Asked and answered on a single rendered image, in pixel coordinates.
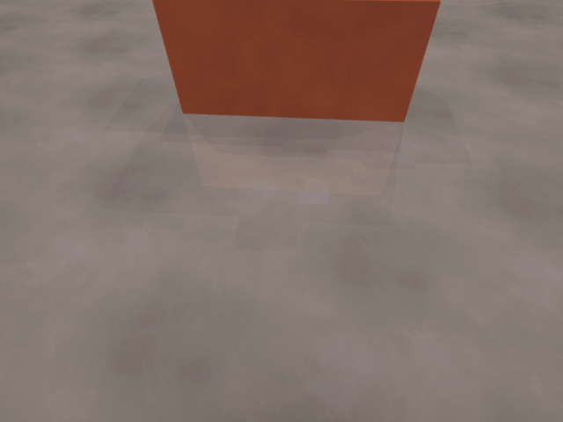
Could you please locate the pedestal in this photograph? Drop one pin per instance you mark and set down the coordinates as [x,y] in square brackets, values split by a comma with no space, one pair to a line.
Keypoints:
[312,59]

